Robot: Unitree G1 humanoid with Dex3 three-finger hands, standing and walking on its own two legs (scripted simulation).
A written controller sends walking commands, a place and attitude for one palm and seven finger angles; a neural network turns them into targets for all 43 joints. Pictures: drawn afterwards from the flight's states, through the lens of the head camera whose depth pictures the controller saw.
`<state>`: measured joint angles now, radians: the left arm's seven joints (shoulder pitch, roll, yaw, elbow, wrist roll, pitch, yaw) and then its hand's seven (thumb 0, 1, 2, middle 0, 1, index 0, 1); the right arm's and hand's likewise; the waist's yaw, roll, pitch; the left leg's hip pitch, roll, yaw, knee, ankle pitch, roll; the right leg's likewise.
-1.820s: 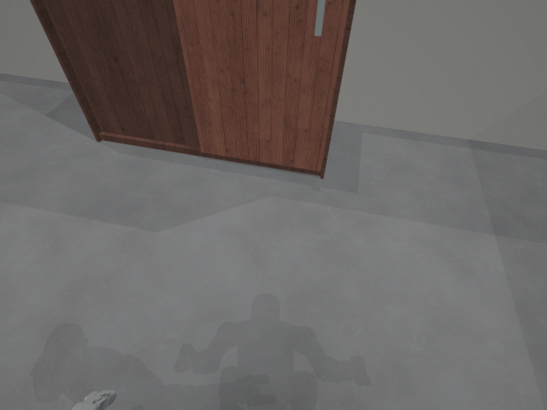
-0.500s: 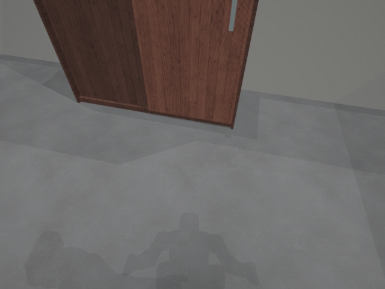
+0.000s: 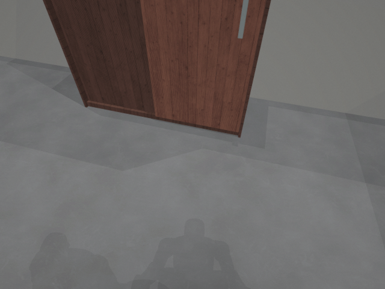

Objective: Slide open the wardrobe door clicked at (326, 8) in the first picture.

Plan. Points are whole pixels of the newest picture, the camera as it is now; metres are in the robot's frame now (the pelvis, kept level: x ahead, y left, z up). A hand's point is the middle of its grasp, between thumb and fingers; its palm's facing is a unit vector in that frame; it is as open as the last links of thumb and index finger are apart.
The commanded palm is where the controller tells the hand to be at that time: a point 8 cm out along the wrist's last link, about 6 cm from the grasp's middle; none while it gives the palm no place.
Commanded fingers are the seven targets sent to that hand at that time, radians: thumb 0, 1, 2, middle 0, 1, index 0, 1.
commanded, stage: walk to a spot facing it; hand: right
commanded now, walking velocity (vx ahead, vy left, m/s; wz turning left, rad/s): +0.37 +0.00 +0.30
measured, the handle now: (244, 13) +1.32 -0.20 +0.10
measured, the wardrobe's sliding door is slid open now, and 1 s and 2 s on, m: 0.00 0.00 0.00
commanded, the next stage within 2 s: turn to face it in 1.24 s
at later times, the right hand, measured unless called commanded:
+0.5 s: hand (248, 236) +0.31 -0.14 -0.18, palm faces -0.13 +0.96 -0.23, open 7.3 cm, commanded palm none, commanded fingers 0.00 -0.90 -0.90 0.20 0.30 0.20 0.30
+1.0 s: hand (251, 216) +0.37 -0.16 -0.18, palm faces -0.12 +0.98 -0.13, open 7.4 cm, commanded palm none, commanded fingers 0.00 -0.90 -0.90 0.20 0.30 0.20 0.30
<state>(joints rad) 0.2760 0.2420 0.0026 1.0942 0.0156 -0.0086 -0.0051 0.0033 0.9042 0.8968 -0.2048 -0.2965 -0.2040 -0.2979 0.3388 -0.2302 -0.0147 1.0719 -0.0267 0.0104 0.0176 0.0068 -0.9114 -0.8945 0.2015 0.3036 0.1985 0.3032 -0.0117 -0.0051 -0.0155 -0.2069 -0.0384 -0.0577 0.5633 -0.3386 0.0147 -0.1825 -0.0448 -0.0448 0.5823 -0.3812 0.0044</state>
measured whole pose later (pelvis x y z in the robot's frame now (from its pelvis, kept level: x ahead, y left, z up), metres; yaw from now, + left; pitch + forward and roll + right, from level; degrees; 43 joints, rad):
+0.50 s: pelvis +0.18 +0.04 -0.02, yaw +9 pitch -3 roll +1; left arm 0.45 0.14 0.04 1.19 0.00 -0.02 0.01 0.01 0.90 0.90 -0.21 -0.30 -0.21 -0.30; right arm 0.15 -0.22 -0.07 0.95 -0.02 -0.05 0.01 0.00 -0.92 -0.89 0.20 0.30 0.20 0.30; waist 0.02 -0.01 0.12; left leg -0.44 -0.01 0.17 0.72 -0.24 0.11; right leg -0.17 -0.11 -0.06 1.20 -0.47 -0.02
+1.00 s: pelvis +0.40 +0.02 +0.00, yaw +12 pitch -2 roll +1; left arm 0.18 0.12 0.04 0.99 0.02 -0.08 0.00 0.00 0.91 0.90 -0.20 -0.30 -0.20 -0.30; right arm 0.40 -0.17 -0.06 1.13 -0.03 -0.02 0.01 0.01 -0.91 -0.89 0.20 0.30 0.20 0.30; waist -0.03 0.04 0.04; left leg -0.35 0.03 0.06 1.11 -0.41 0.04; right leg -0.28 -0.08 -0.20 0.58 -0.27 -0.05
